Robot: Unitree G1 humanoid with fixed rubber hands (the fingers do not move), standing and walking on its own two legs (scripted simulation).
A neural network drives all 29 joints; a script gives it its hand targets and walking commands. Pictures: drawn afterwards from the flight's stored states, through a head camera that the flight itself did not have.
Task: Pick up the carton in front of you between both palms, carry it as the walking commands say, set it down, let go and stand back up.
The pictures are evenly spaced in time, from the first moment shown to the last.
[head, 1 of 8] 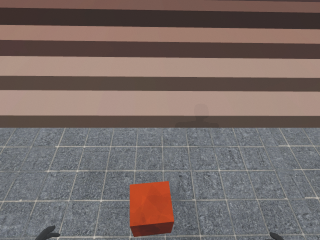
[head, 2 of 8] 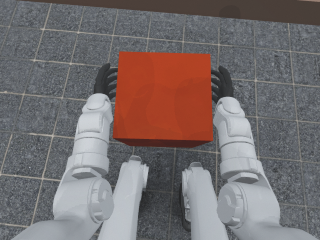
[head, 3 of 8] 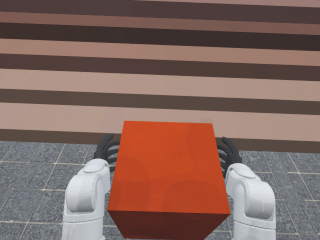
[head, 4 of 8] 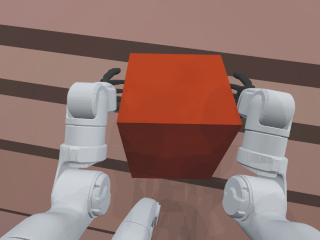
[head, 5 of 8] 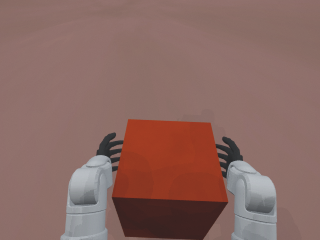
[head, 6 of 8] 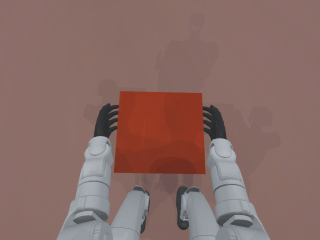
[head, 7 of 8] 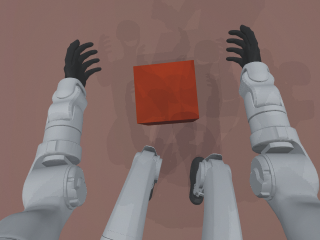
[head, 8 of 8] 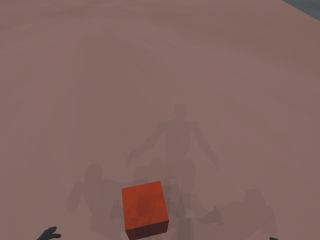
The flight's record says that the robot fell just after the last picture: no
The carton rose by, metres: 2.13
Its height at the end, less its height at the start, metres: +1.36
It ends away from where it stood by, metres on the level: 4.76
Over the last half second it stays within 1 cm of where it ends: yes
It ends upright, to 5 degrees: yes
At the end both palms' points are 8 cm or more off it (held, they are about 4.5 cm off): yes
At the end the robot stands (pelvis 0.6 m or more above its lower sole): yes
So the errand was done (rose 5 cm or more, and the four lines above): yes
